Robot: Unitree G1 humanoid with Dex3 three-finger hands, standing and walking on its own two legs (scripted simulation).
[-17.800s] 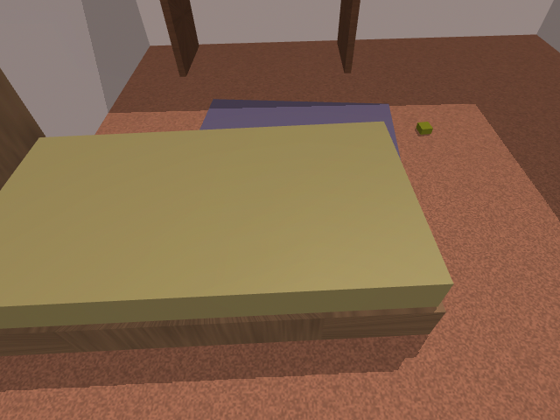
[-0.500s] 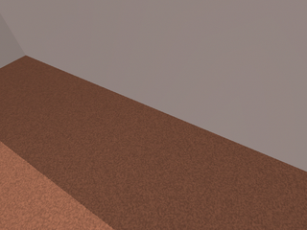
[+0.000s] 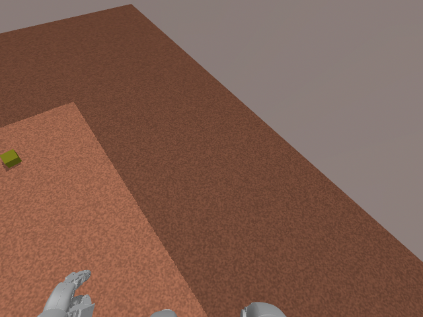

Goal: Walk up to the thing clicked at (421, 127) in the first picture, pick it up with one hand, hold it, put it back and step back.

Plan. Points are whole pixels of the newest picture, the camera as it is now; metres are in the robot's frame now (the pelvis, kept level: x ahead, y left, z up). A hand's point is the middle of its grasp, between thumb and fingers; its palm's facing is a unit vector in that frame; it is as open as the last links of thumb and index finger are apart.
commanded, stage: walk up
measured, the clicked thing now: (10, 158) +0.95 +1.04 -0.73
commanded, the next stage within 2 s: none
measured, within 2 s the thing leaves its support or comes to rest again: neither
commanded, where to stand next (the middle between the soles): +0.04 -0.01 m, yaw +41 degrees
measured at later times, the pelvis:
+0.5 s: pelvis -0.01 -0.07 +0.01, yaw +19 degrees
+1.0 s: pelvis -0.02 -0.06 +0.00, yaw +34 degrees
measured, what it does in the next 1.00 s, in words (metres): steps on the spot, turning left: right foot, then left foot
